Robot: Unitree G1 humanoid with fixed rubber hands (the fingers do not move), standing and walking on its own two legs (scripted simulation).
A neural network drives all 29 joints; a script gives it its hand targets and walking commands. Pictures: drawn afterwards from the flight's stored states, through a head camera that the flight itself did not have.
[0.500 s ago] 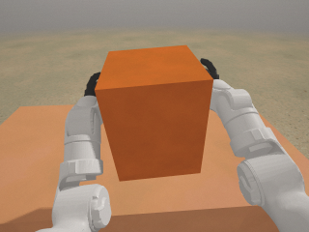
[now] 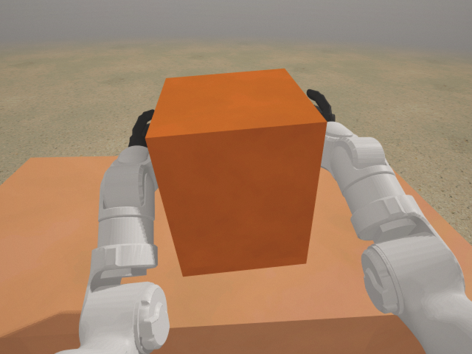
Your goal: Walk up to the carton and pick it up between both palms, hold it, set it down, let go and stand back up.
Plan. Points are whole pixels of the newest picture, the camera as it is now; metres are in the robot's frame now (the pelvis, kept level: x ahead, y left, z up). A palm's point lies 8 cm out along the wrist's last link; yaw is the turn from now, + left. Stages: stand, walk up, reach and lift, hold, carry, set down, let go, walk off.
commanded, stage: hold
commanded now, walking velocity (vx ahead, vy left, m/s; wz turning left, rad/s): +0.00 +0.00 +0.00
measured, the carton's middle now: (235, 169) +0.36 +0.01 +0.23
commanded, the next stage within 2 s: none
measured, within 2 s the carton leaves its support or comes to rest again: neither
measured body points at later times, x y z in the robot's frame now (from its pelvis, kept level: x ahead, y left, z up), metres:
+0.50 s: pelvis +0.00 +0.00 +0.00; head -0.08 +0.02 +0.44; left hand +0.38 +0.15 +0.25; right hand +0.39 -0.14 +0.28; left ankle +0.07 +0.12 -0.74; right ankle -0.04 -0.11 -0.74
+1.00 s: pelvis +0.01 +0.00 +0.00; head -0.09 +0.02 +0.44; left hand +0.37 +0.15 +0.25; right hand +0.38 -0.14 +0.28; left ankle +0.07 +0.12 -0.74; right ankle -0.04 -0.11 -0.74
